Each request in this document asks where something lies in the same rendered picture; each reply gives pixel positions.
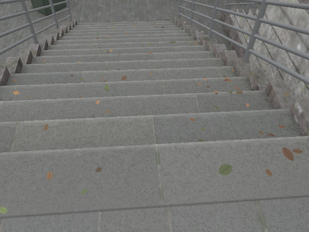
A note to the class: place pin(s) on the stairs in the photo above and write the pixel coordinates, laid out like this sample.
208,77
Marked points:
110,84

